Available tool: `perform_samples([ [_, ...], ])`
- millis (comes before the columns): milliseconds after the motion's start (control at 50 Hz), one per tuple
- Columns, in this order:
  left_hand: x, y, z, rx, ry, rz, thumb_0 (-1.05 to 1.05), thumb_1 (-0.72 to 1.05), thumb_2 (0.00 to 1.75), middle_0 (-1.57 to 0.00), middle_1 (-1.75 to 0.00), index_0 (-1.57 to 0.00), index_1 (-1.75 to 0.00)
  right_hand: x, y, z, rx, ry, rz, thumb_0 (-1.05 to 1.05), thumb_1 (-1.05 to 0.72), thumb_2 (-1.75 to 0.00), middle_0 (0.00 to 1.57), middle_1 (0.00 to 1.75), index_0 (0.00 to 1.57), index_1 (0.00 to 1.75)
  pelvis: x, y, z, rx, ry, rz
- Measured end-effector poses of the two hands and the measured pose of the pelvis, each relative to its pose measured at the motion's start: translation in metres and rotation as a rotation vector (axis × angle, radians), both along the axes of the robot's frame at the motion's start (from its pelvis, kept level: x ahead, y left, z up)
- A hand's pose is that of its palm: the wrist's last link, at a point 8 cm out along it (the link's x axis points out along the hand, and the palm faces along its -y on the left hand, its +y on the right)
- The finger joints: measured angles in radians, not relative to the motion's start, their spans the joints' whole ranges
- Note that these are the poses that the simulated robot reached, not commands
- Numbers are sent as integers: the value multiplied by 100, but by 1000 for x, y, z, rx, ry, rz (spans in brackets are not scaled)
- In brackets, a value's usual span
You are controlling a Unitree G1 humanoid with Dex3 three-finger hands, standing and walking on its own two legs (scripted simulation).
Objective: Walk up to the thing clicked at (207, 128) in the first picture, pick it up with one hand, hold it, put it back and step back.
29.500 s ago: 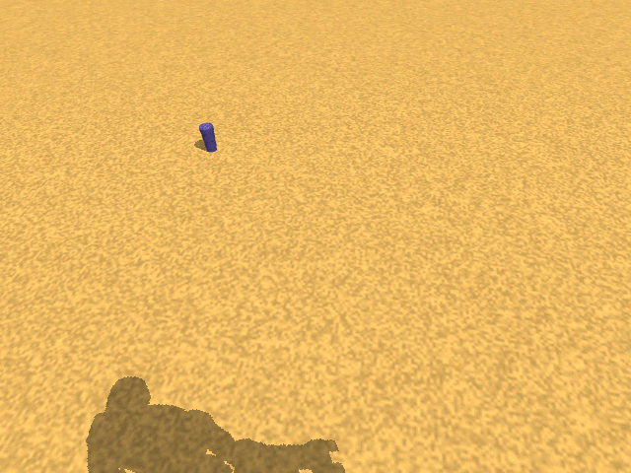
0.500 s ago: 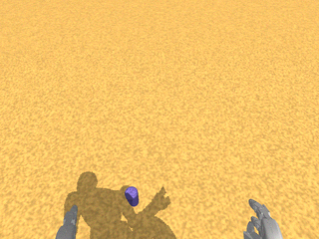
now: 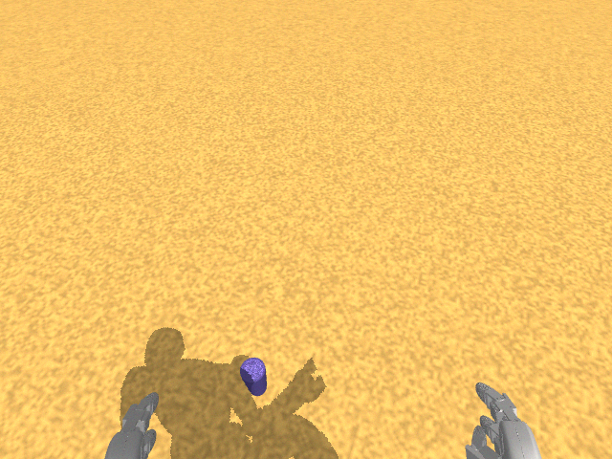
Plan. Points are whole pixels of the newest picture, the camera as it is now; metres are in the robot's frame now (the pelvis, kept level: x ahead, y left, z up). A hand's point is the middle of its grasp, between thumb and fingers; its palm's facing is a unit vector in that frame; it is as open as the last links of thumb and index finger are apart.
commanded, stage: stand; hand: left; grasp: from the side
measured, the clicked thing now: (255, 378) +0.49 +0.17 -0.65
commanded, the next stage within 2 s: none
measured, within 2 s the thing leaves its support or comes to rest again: neither
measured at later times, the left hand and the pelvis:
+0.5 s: hand out of the picture +0.14 +0.22 -0.10, palm faces -0.02 -0.94 -0.34, open 7.5 cm; pelvis +0.00 +0.00 +0.02, yaw +0 degrees
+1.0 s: hand out of the picture +0.05 +0.25 -0.10, palm faces +0.01 -0.94 -0.35, open 7.4 cm; pelvis +0.00 +0.00 +0.05, yaw +1 degrees
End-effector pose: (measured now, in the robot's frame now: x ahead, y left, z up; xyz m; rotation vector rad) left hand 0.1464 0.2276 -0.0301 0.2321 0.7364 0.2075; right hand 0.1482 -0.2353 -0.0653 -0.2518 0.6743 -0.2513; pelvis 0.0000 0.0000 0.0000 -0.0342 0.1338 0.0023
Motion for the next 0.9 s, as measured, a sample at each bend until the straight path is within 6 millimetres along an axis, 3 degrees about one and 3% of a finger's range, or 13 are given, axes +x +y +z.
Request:
perform_samples([
  [140,2,1,0,1,3,-1,0,29,73,-19,-28,-19,-28,2,0,0,3,2,0,1,-91,-90,20,30,21,30,2,1,0,0,1,-1],
  [240,2,1,0,6,7,2,0,61,83,-20,-30,-20,-29,3,0,-1,3,3,2,1,-91,-90,20,30,21,30,3,0,0,0,3,0],
  [320,3,2,-3,18,4,-18,1,76,87,-20,-30,-20,-30,4,-1,-2,-14,23,29,1,-91,-90,20,30,21,30,3,-1,1,4,-11,1],
  [440,-6,25,-33,53,122,-98,1,86,89,-21,-30,-21,-30,-12,-19,-19,-27,271,133,1,-90,-90,21,30,21,30,-2,-2,11,32,-81,1],
  [620,-53,59,-45,66,314,-20,1,90,90,-21,-30,-21,-30,-52,-45,-14,-20,419,42,1,-91,-90,20,30,21,30,1,3,27,36,-128,1],
  [740,-77,66,-44,56,401,25,1,90,90,-20,-30,-20,-30,-71,-42,-13,-2,493,21,1,-91,-90,20,30,21,30,2,6,38,35,-152,4],
  [900,-95,65,-40,42,469,53,1,90,90,-20,-30,-20,-30,-80,-33,-12,34,535,20,1,-91,-90,20,30,21,30,-1,6,49,39,-180,8],
])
